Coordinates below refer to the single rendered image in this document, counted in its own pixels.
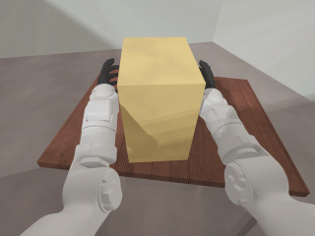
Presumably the left robot forearm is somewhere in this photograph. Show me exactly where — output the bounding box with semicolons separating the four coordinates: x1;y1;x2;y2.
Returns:
62;84;119;205

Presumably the right robot hand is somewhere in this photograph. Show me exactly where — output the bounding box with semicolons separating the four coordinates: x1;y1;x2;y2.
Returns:
199;60;216;89

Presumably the left robot hand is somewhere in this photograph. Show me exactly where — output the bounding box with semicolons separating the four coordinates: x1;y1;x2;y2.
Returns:
96;58;120;93

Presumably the right robot forearm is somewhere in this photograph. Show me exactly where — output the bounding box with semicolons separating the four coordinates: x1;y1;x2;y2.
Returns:
199;88;289;190

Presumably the right robot upper arm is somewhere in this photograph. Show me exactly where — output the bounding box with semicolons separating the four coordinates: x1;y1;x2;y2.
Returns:
224;155;315;236

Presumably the carton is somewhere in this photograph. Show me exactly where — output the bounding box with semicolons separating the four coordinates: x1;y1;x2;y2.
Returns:
117;37;206;163

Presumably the table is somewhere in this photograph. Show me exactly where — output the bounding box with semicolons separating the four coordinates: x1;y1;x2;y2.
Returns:
37;69;310;236

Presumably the left robot upper arm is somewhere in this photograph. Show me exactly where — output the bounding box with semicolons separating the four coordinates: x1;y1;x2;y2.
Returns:
20;166;123;236

